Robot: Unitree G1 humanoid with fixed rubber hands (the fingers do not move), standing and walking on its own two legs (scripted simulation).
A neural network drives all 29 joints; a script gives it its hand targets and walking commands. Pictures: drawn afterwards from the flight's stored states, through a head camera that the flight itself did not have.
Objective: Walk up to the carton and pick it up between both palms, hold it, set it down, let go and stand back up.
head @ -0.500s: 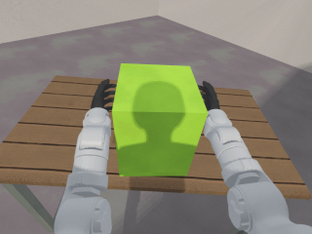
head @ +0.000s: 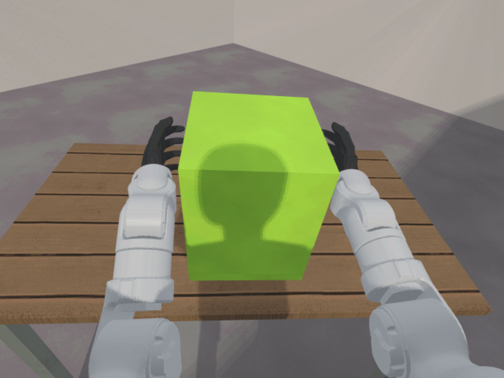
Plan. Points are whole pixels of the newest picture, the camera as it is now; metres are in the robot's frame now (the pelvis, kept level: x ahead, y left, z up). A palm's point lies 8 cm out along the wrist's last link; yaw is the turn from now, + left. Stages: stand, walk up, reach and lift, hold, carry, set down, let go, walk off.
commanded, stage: reach and lift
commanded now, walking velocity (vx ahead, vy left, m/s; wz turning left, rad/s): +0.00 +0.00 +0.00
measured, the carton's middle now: (249, 188) +0.40 +0.01 +0.14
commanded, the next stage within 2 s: hold in 1.04 s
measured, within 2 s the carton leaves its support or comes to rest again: neither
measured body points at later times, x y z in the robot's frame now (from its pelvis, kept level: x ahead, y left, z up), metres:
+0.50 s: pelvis +0.00 -0.01 +0.00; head -0.07 +0.01 +0.44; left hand +0.38 +0.15 +0.21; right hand +0.38 -0.14 +0.21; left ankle +0.06 +0.12 -0.75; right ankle -0.04 -0.12 -0.75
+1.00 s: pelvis +0.00 +0.00 +0.00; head -0.07 +0.02 +0.44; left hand +0.38 +0.15 +0.23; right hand +0.38 -0.14 +0.23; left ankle +0.06 +0.12 -0.75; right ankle -0.04 -0.12 -0.75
